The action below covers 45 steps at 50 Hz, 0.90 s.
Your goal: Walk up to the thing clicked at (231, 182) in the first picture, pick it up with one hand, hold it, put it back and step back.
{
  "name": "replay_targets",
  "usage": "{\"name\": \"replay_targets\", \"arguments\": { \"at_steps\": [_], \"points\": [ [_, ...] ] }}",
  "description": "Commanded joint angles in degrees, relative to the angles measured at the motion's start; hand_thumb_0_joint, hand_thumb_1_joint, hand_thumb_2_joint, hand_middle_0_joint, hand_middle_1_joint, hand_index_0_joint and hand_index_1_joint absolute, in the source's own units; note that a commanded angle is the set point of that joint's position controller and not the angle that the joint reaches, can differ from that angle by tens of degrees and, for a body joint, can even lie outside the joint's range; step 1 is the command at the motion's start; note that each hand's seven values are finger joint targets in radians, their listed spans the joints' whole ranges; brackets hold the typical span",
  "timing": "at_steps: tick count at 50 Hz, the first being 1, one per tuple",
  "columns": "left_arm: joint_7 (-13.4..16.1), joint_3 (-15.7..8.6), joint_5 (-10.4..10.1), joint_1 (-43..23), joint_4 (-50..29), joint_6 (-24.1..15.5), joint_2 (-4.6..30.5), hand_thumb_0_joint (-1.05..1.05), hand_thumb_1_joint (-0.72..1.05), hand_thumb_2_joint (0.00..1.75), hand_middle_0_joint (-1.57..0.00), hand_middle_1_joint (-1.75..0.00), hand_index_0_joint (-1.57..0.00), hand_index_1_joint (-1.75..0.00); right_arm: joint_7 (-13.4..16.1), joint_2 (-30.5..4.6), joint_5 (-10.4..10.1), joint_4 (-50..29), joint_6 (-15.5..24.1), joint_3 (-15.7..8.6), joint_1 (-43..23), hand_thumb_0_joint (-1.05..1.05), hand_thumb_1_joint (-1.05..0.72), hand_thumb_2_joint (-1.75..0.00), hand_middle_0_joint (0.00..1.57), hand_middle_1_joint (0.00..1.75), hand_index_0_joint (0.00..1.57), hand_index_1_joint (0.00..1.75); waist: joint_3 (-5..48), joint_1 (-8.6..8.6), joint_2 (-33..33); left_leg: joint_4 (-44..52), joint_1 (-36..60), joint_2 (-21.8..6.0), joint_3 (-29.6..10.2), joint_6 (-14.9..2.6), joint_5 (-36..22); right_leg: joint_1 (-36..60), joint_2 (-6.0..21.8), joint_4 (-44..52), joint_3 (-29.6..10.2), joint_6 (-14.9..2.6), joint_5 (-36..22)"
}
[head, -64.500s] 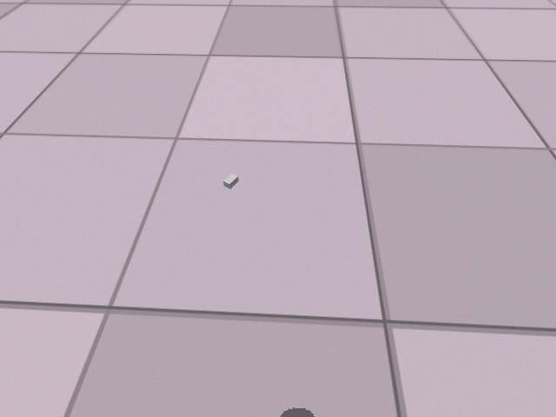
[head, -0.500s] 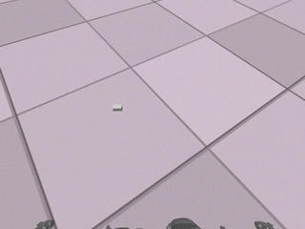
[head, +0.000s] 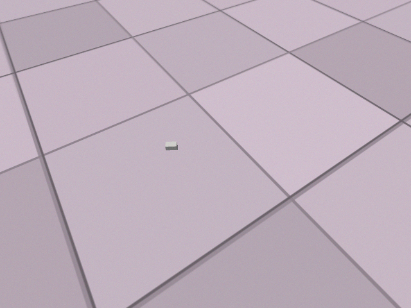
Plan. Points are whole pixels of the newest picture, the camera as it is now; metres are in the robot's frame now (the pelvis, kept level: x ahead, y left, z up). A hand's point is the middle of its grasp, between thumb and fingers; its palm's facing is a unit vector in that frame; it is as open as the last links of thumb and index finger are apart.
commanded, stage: step back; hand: left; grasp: from above
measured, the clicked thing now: (171, 145) +1.10 +0.25 -0.74
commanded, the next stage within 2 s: stand in 0.50 s
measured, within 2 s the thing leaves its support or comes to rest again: neither
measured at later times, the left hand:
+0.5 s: hand out of the picture +0.15 +0.24 -0.14, palm faces -0.02 -0.93 -0.37, open 7.4 cm
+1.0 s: hand out of the picture +0.14 +0.24 -0.13, palm faces -0.03 -0.94 -0.33, open 7.4 cm
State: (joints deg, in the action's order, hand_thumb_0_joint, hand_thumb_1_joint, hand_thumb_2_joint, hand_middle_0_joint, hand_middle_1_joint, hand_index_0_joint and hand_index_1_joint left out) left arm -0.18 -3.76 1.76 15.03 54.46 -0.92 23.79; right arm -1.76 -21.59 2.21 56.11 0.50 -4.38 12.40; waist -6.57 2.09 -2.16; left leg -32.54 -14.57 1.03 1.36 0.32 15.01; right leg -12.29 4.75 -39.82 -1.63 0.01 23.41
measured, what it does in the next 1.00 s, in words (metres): steps on the spot: right foot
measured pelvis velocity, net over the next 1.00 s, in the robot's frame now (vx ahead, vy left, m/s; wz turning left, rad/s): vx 0.05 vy -0.01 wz -0.01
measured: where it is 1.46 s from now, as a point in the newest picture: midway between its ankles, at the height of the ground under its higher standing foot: outside the picture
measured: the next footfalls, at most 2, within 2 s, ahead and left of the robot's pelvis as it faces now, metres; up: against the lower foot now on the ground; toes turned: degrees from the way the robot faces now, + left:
right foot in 0.30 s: +0.13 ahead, -0.14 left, +0.00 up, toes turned -3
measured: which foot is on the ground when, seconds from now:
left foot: down 0.00-1.00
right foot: down 0.00-0.00, up 0.02-0.28, down 0.30-1.00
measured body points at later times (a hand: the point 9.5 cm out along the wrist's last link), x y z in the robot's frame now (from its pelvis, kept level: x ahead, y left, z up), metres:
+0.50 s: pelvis +0.04 -0.01 +0.00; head +0.07 -0.03 +0.45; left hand +0.15 +0.29 -0.11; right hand +0.11 -0.32 -0.14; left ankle +0.01 +0.13 -0.71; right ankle +0.09 -0.13 -0.73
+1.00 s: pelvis +0.05 -0.01 +0.02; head +0.05 +0.00 +0.47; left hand +0.14 +0.29 -0.11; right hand +0.14 -0.30 -0.11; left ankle +0.02 +0.13 -0.73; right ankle +0.09 -0.13 -0.73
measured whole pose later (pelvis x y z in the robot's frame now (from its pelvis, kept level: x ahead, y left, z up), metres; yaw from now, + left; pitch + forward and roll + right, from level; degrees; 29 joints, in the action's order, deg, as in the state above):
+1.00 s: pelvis +0.05 -0.01 +0.02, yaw -1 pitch -3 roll +0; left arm -0.7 0.2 0.6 4.3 65.0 -1.2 20.0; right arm -0.6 -19.5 0.4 63.4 1.1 -0.5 5.0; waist -2.9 0.6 -0.6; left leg -20.0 -3.3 -1.0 -0.2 1.3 14.0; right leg -10.9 2.2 -21.3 1.7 0.9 7.7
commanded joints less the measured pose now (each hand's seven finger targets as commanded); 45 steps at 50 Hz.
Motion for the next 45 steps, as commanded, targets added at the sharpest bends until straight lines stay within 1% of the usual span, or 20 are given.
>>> {"name": "replay_targets", "arguments": {
  "at_steps": [1,3,5,7,11,14,15,16,17,18,21,23,25,26,27,28,29,32,35,45],
  "points": [
    [1.19,-1.66,-0.48,-5.00,-6.36,-1.00,11.26,0.00,0.90,0.90,-0.20,-0.30,-0.20,-0.30,1.58,-20.56,-0.67,-3.71,2.70,-5.63,6.40,0.00,-0.90,-0.90,0.20,0.30,0.20,0.30,7.51,-5.47,11.14,16.79,14.32,-25.17,-35.17,-16.99,6.75,-20.65,-3.02,-19.89,-3.72,-2.26,10.64],
    [0.82,-1.78,-0.94,-4.18,-5.60,-1.23,11.33,0.00,0.90,0.90,-0.20,-0.30,-0.20,-0.30,1.85,-16.00,-0.63,-4.94,2.49,-4.18,2.94,0.00,-0.90,-0.90,0.20,0.30,0.20,0.30,4.39,-3.10,7.25,14.58,10.42,-19.55,-22.24,-14.13,-3.91,-18.90,-2.50,-19.95,-4.81,-2.69,7.68],
    [0.16,-1.70,-1.05,-1.41,-4.38,-1.11,10.09,0.00,0.90,0.90,-0.20,-0.30,-0.20,-0.30,2.20,-14.10,-0.72,-5.82,3.12,-3.06,1.00,0.00,-0.90,-0.90,0.20,0.30,0.20,0.30,3.78,-1.56,9.20,12.15,8.53,-14.75,-13.76,-10.77,-14.27,-16.94,-1.39,-15.52,-1.78,-1.86,2.92],
    [-0.29,-1.51,-1.24,-1.92,-3.85,-0.52,8.51,0.00,0.90,0.90,-0.20,-0.30,-0.20,-0.30,2.33,-13.54,-0.69,-5.62,3.02,-2.65,0.04,0.00,-0.90,-0.90,0.20,0.30,0.20,0.30,2.51,-1.88,11.65,11.71,3.79,-12.40,-9.90,-9.59,-18.18,-12.58,-1.81,-10.64,0.44,-1.00,-0.18],
    [0.22,-1.98,-1.55,-3.37,-3.07,-0.63,8.00,0.00,0.90,0.90,-0.20,-0.30,-0.20,-0.30,2.54,-12.96,-0.67,-6.64,1.80,-1.66,-2.87,0.00,-0.90,-0.90,0.20,0.30,0.20,0.30,3.43,-1.51,14.37,7.63,-1.57,-13.39,-7.78,-10.04,-23.39,-3.27,-2.84,0.07,3.31,-0.43,-5.35],
    [0.81,-2.67,-0.89,-1.12,-0.62,-0.88,9.20,0.00,0.90,0.90,-0.20,-0.30,-0.20,-0.30,2.72,-11.32,-1.65,-6.91,0.49,-0.74,-5.09,0.00,-0.90,-0.90,0.20,0.30,0.20,0.30,7.12,0.91,9.39,-0.23,-6.47,-9.92,-6.34,-6.07,-12.87,8.14,-4.47,11.00,3.45,-1.15,-15.32],
    [1.09,-3.15,-0.53,-0.78,-0.77,-1.29,11.30,0.00,0.90,0.90,-0.20,-0.30,-0.20,-0.30,2.82,-9.20,-1.90,-6.84,0.28,-0.02,-4.13,0.00,-0.90,-0.90,0.20,0.30,0.20,0.30,8.97,1.30,3.58,-5.70,-8.17,-7.78,-5.23,-4.03,-6.93,10.57,-0.39,13.52,-3.08,-2.09,-18.40],
    [1.33,-3.72,0.06,-2.55,-1.41,-1.70,14.52,0.00,0.90,0.90,-0.20,-0.30,-0.20,-0.30,2.97,-6.65,-2.08,-6.82,0.02,0.78,-2.52,0.00,-0.90,-0.90,0.20,0.30,0.20,0.30,9.16,0.15,-6.48,-12.35,-10.91,-2.12,-4.41,-1.60,4.78,8.42,9.19,18.80,-17.53,-5.57,-17.96],
    [1.15,-3.52,-0.36,-7.32,-2.64,-1.48,15.83,0.00,0.90,0.90,-0.20,-0.30,-0.20,-0.30,3.50,-8.54,-1.93,-5.39,-0.74,0.06,-0.94,0.00,-0.90,-0.90,0.20,0.30,0.20,0.30,8.80,-0.49,-7.02,-17.87,-6.00,-0.79,-3.88,-0.98,18.88,-0.97,16.21,22.50,-23.39,-12.45,-8.09],
    [1.04,-3.34,-0.10,-11.63,-3.80,-1.30,15.69,0.00,0.90,0.90,-0.20,-0.30,-0.20,-0.30,3.60,-10.41,-1.69,-3.35,-1.00,-0.60,0.85,0.00,-0.90,-0.90,0.20,0.30,0.20,0.30,6.31,-1.68,-7.19,-19.47,-1.64,-1.80,-4.47,-0.45,20.51,-7.85,16.72,22.33,-24.88,-14.37,-4.66],
    [1.05,-2.53,0.02,-13.21,-3.38,-1.28,12.71,0.00,0.90,0.90,-0.20,-0.30,-0.20,-0.30,2.96,-10.43,-1.78,-1.63,-0.56,-0.24,0.04,0.00,-0.90,-0.90,0.20,0.30,0.20,0.30,4.70,-2.42,-7.13,-15.67,-3.25,-1.83,-4.22,-1.44,15.99,-7.87,10.30,19.69,-14.18,-9.86,-7.11],
    [0.92,-2.69,0.15,-13.03,-2.73,-1.21,12.61,0.00,0.90,0.90,-0.20,-0.30,-0.20,-0.30,2.90,-10.11,-1.42,-0.63,-0.20,-0.17,0.90,0.00,-0.90,-0.90,0.20,0.30,0.20,0.30,6.75,-1.89,-8.35,-10.84,-2.03,-1.74,-2.54,-0.91,12.83,-6.09,9.11,17.77,-12.29,-8.93,-8.04],
    [0.69,-1.55,-0.98,-13.20,-1.16,-0.85,11.73,0.00,0.90,0.90,-0.20,-0.30,-0.20,-0.30,2.70,-8.40,-1.53,0.24,0.82,-0.26,4.13,0.00,-0.90,-0.90,0.20,0.30,0.20,0.30,9.28,-4.93,-8.64,6.01,6.09,-2.42,-1.85,-1.41,3.04,-4.51,6.72,15.26,-8.53,-6.72,-12.96],
    [0.60,-1.19,-1.65,-12.89,-0.98,-0.64,9.06,0.00,0.90,0.90,-0.20,-0.30,-0.20,-0.30,2.69,-9.07,-1.32,0.60,1.66,-0.16,3.37,0.00,-0.90,-0.90,0.20,0.30,0.20,0.30,10.58,-4.64,-4.21,12.16,8.05,-4.42,-5.38,-1.55,-2.63,-2.73,4.37,10.87,-5.71,-4.26,-17.32],
    [0.63,-0.54,-2.32,-11.73,-1.04,-0.65,6.69,0.00,0.90,0.90,-0.20,-0.30,-0.20,-0.30,2.80,-11.90,-0.52,0.07,2.30,-0.55,-0.11,0.00,-0.90,-0.90,0.20,0.30,0.20,0.30,11.59,-2.66,3.42,12.99,8.29,-10.79,-14.76,-3.29,-11.44,-3.30,0.62,5.59,-2.36,-1.73,-20.42],
    [0.49,-0.12,-2.68,-9.97,-0.66,-0.55,5.71,0.00,0.90,0.90,-0.20,-0.30,-0.20,-0.30,2.80,-13.48,-0.35,-1.42,2.63,-0.48,-4.66,0.00,-0.90,-0.90,0.20,0.30,0.20,0.30,10.65,-0.11,3.94,12.75,7.49,-13.56,-16.72,-4.67,-14.18,-4.06,-1.50,7.48,-0.58,-1.16,-15.87],
    [0.45,-0.29,-2.83,-10.69,0.47,-0.50,6.64,0.00,0.90,0.90,-0.20,-0.30,-0.20,-0.30,2.52,-14.00,-0.74,-1.57,2.73,-0.24,-8.34,0.00,-0.90,-0.90,0.20,0.30,0.20,0.30,9.95,1.13,3.45,10.17,1.78,-12.65,-14.49,-5.15,-12.46,2.62,-1.03,12.31,-1.31,-1.10,-13.67],
    [0.06,-0.05,-1.89,-13.51,2.47,-1.54,8.26,0.00,0.90,0.90,-0.20,-0.30,-0.20,-0.30,2.29,-10.04,-1.64,0.71,2.45,0.93,-6.45,0.00,-0.90,-0.90,0.20,0.30,0.20,0.30,11.83,-1.63,3.14,10.59,3.46,-7.69,-7.07,-1.48,-12.36,8.38,3.16,13.02,-4.36,-2.71,-26.80],
    [0.10,0.80,-2.00,-13.15,3.62,-1.47,7.39,0.00,0.90,0.90,-0.20,-0.30,-0.20,-0.30,2.42,-11.60,-1.79,2.31,2.65,0.77,-6.54,0.00,-0.90,-0.90,0.20,0.30,0.20,0.30,11.48,-1.55,6.13,11.42,6.52,-8.63,-7.05,-1.16,-20.22,8.43,2.79,14.14,-2.53,-2.64,-30.76],
    [0.02,1.68,-1.32,-14.33,6.86,-1.30,8.60,0.00,0.90,0.90,-0.20,-0.30,-0.20,-0.30,2.01,-10.29,-1.73,4.53,1.52,1.12,-8.01,0.00,-0.90,-0.90,0.20,0.30,0.20,0.30,4.81,-2.08,3.29,18.92,3.78,-8.31,-6.68,-1.28,-2.48,5.81,2.33,21.42,-2.96,-1.35,-14.73]
  ]
}}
